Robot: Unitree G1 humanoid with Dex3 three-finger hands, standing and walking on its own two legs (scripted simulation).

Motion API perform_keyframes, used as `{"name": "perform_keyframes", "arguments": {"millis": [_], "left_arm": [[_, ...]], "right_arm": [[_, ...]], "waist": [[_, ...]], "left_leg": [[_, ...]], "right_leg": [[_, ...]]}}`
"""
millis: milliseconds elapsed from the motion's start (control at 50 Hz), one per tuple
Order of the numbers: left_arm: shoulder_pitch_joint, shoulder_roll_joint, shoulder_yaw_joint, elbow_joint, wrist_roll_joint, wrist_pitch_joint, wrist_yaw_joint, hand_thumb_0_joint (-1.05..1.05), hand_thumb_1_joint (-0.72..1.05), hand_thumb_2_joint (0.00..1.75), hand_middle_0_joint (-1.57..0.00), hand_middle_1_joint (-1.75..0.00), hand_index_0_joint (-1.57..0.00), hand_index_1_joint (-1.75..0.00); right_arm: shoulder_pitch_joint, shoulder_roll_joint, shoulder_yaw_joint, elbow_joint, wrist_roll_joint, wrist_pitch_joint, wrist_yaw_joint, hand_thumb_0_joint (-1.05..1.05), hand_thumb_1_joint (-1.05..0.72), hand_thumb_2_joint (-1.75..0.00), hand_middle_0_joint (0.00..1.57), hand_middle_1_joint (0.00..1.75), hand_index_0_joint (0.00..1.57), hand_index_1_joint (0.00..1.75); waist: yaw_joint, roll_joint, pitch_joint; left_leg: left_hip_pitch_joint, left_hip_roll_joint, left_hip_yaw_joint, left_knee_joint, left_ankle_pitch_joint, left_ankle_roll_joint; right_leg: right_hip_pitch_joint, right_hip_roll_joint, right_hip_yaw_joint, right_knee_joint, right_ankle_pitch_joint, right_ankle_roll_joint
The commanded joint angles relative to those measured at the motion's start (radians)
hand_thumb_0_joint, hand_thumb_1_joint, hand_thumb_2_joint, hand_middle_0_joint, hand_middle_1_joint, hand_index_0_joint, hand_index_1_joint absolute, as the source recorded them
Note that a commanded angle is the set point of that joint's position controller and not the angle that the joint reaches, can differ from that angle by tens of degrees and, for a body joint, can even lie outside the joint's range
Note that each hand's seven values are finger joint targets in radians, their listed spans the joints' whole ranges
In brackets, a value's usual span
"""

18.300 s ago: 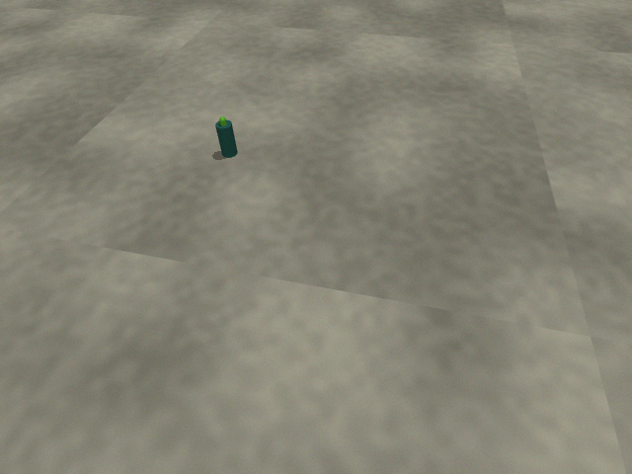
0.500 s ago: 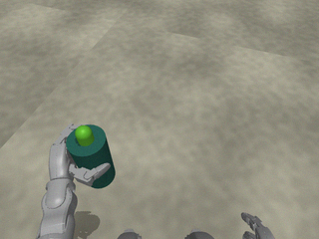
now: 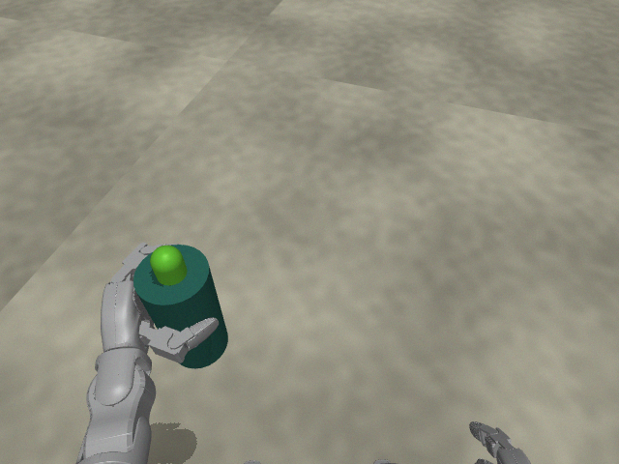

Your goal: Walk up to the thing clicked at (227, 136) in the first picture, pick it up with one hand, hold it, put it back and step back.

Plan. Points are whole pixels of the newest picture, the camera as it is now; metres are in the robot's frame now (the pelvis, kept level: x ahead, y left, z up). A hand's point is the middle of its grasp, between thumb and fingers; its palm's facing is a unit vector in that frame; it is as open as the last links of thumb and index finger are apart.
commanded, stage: hold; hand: left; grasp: from the side
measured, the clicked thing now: (184, 303) +0.33 +0.17 +0.03
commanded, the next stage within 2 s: none
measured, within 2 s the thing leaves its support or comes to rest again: neither
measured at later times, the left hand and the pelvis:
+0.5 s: hand (174, 298) +0.32 +0.17 +0.05, palm faces +0.14 -0.99 -0.01, open 11.3 cm; pelvis +0.00 +0.00 +0.01, yaw +0 degrees
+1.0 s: hand (171, 303) +0.32 +0.17 +0.05, palm faces +0.13 -0.99 -0.01, open 11.3 cm; pelvis +0.00 +0.00 +0.01, yaw +0 degrees
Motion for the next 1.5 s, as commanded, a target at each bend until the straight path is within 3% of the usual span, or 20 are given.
{"name": "perform_keyframes", "arguments": {"millis": [0,100,380,400,500,820,900,980,1000,1020,1040,1060,1100,1140,1200,1260,1320,1380,1420,1480], "left_arm": [[-0.332,0.128,0.059,-0.326,-0.025,-0.12,0.008,0.0,0.03,1.15,-1.21,-1.35,-1.23,-1.34],[-0.327,0.123,0.039,-0.318,-0.023,-0.111,0.006,0.0,0.04,1.17,-1.22,-1.36,-1.24,-1.36],[-0.352,0.12,0.041,-0.289,-0.016,-0.102,0.011,0.0,0.05,1.15,-1.21,-1.35,-1.23,-1.35],[-0.367,0.132,0.054,-0.32,-0.018,-0.107,0.014,0.0,0.06,1.15,-1.2,-1.35,-1.23,-1.34],[-0.348,0.111,0.03,-0.295,-0.015,-0.11,0.01,0.0,0.08,1.19,-1.22,-1.37,-1.24,-1.37],[-0.344,0.12,0.045,-0.29,-0.017,-0.122,0.01,0.0,0.06,1.19,-1.24,-1.39,-1.26,-1.39],[-0.359,0.103,0.017,-0.284,-0.017,-0.124,0.001,0.0,0.05,1.19,-1.23,-1.39,-1.25,-1.38],[-0.356,0.134,0.04,-0.333,-0.019,-0.135,0.003,0.0,0.04,1.2,-1.24,-1.39,-1.26,-1.39],[-0.361,0.116,0.021,-0.342,-0.02,-0.134,0.004,0.0,0.04,1.2,-1.23,-1.39,-1.25,-1.39],[-0.326,0.124,0.041,-0.333,-0.022,-0.132,0.007,0.0,0.04,1.2,-1.23,-1.39,-1.25,-1.39],[-0.347,0.105,0.02,-0.335,-0.022,-0.131,0.005,0.0,0.05,1.2,-1.22,-1.38,-1.24,-1.38],[-0.336,0.092,0.012,-0.306,-0.024,-0.126,0.003,0.0,0.06,1.2,-1.23,-1.38,-1.25,-1.38],[-0.377,0.129,0.039,-0.33,-0.019,-0.129,0.007,0.0,0.07,1.2,-1.21,-1.37,-1.23,-1.37],[-0.358,0.114,0.027,-0.318,-0.016,-0.127,0.009,0.0,0.06,1.2,-1.21,-1.38,-1.23,-1.37],[-0.337,0.132,0.061,-0.282,-0.017,-0.123,0.011,0.0,0.07,1.22,-1.22,-1.39,-1.24,-1.39],[-0.345,0.107,0.032,-0.287,-0.017,-0.125,0.004,0.0,0.07,1.23,-1.23,-1.4,-1.25,-1.4],[-0.337,0.104,0.03,-0.252,-0.018,-0.125,-0.001,0.0,0.05,1.21,-1.22,-1.39,-1.24,-1.39],[-0.359,0.125,0.045,-0.307,-0.021,-0.139,0.001,0.0,0.05,1.2,-1.22,-1.38,-1.24,-1.38],[-0.327,0.099,0.018,-0.305,-0.017,-0.135,0.002,0.0,0.07,1.2,-1.22,-1.38,-1.24,-1.38],[-0.362,0.106,0.022,-0.332,-0.019,-0.14,0.008,0.0,0.06,1.2,-1.21,-1.38,-1.23,-1.38]], "right_arm": [[-0.036,-0.132,-0.051,-0.139,0.005,-0.039,-0.006,0.0,-0.92,-0.9,0.2,0.3,0.2,0.3],[-0.019,-0.13,-0.048,-0.117,0.006,-0.038,-0.008,0.0,-0.92,-0.9,0.2,0.3,0.2,0.3],[-0.044,-0.126,-0.046,-0.115,0.007,-0.046,-0.006,0.0,-0.91,-0.9,0.2,0.3,0.2,0.3],[-0.053,-0.129,-0.049,-0.131,0.007,-0.051,-0.004,0.0,-0.91,-0.9,0.2,0.3,0.2,0.3],[-0.035,-0.125,-0.049,-0.119,0.005,-0.052,0.0,0.0,-0.91,-0.9,0.2,0.3,0.2,0.3],[-0.054,-0.13,-0.052,-0.133,0.009,-0.058,0.009,0.0,-0.92,-0.9,0.2,0.3,0.2,0.3],[-0.049,-0.131,-0.051,-0.129,0.008,-0.061,0.009,0.0,-0.91,-0.9,0.2,0.3,0.2,0.3],[-0.051,-0.127,-0.049,-0.139,0.008,-0.061,0.009,0.0,-0.92,-0.91,0.2,0.3,0.2,0.3],[-0.051,-0.134,-0.052,-0.141,0.011,-0.064,0.011,0.0,-0.92,-0.9,0.2,0.3,0.2,0.3],[-0.052,-0.125,-0.047,-0.139,0.01,-0.063,0.008,0.0,-0.92,-0.9,0.2,0.3,0.2,0.3],[-0.044,-0.129,-0.05,-0.133,0.009,-0.062,0.007,0.0,-0.91,-0.9,0.2,0.3,0.2,0.3],[-0.044,-0.131,-0.049,-0.131,0.011,-0.064,0.007,0.0,-0.91,-0.91,0.2,0.3,0.2,0.3],[-0.047,-0.13,-0.05,-0.127,0.009,-0.062,0.006,0.0,-0.91,-0.9,0.2,0.3,0.2,0.3],[-0.039,-0.127,-0.049,-0.125,0.005,-0.06,0.006,0.0,-0.91,-0.9,0.2,0.3,0.2,0.3],[-0.049,-0.13,-0.049,-0.131,0.01,-0.054,0.003,0.0,-0.91,-0.9,0.2,0.3,0.2,0.3],[-0.05,-0.131,-0.052,-0.129,0.007,-0.057,0.005,0.0,-0.91,-0.91,0.2,0.3,0.2,0.3],[-0.053,-0.129,-0.05,-0.13,0.008,-0.054,0.007,0.0,-0.91,-0.9,0.2,0.3,0.2,0.3],[-0.059,-0.121,-0.046,-0.138,0.007,-0.057,0.008,0.0,-0.91,-0.9,0.2,0.3,0.2,0.3],[-0.053,-0.127,-0.05,-0.142,0.006,-0.055,0.007,0.0,-0.91,-0.91,0.2,0.3,0.2,0.3],[-0.049,-0.127,-0.049,-0.136,0.007,-0.059,0.01,0.0,-0.91,-0.91,0.2,0.3,0.2,0.3]], "waist": [[0.01,0.038,-0.326],[0.003,0.036,-0.324],[0.003,0.02,-0.263],[0.011,0.027,-0.293],[0.009,0.037,-0.31],[0.013,0.038,-0.29],[0.0,0.044,-0.27],[0.016,0.035,-0.324],[0.007,0.032,-0.322],[0.023,0.044,-0.32],[0.001,0.043,-0.327],[0.002,0.031,-0.283],[0.005,0.042,-0.29],[0.007,0.053,-0.308],[0.015,0.01,-0.279],[0.006,0.03,-0.299],[0.005,0.028,-0.257],[0.015,0.037,-0.293],[0.011,0.015,-0.315],[0.008,0.055,-0.303]], "left_leg": [[0.199,-0.033,-0.004,-0.141,0.242,0.01],[0.219,-0.036,0.008,-0.142,0.286,0.013],[0.227,-0.038,0.005,-0.19,0.208,0.015],[0.231,-0.037,0.005,-0.189,0.228,0.014],[0.254,-0.037,0.006,-0.178,0.297,0.013],[0.248,-0.035,0.001,-0.201,0.239,0.011],[0.25,-0.035,0.001,-0.2,0.238,0.011],[0.259,-0.04,0.003,-0.193,0.257,0.014],[0.27,-0.036,0.0,-0.199,0.261,0.012],[0.258,-0.041,0.008,-0.189,0.279,0.012],[0.278,-0.038,0.005,-0.19,0.282,0.012],[0.266,-0.035,0.001,-0.198,0.269,0.011],[0.259,-0.037,0.004,-0.197,0.258,0.013],[0.268,-0.034,0.0,-0.193,0.296,0.01],[0.244,-0.038,0.007,-0.196,0.269,0.017],[0.263,-0.037,0.005,-0.197,0.279,0.014],[0.24,-0.038,0.006,-0.199,0.251,0.015],[0.242,-0.045,0.011,-0.194,0.236,0.018],[0.246,-0.043,0.013,-0.189,0.267,0.018],[0.259,-0.036,0.002,-0.2,0.255,0.011]], "right_leg": [[0.119,0.026,-0.007,-0.119,0.281,-0.017],[0.144,0.02,0.005,-0.135,0.34,-0.012],[0.149,0.022,-0.004,-0.182,0.259,-0.013],[0.17,0.022,-0.004,-0.175,0.278,-0.015],[0.178,0.021,-0.002,-0.166,0.344,-0.013],[0.171,0.024,-0.006,-0.179,0.279,-0.016],[0.146,0.024,-0.007,-0.181,0.278,-0.017],[0.191,0.02,-0.003,-0.183,0.302,-0.013],[0.192,0.023,-0.007,-0.177,0.303,-0.016],[0.199,0.019,-0.002,-0.179,0.323,-0.014],[0.182,0.022,-0.002,-0.18,0.328,-0.013],[0.172,0.025,-0.008,-0.178,0.311,-0.014],[0.167,0.021,-0.003,-0.186,0.305,-0.013],[0.178,0.024,-0.008,-0.171,0.331,-0.016],[0.19,0.019,-0.002,-0.188,0.319,-0.011],[0.183,0.021,-0.004,-0.18,0.325,-0.014],[0.162,0.021,-0.004,-0.188,0.297,-0.014],[0.185,0.016,0.002,-0.193,0.289,-0.011],[0.201,0.017,0.002,-0.189,0.325,-0.01],[0.173,0.024,-0.008,-0.176,0.295,-0.018]]}}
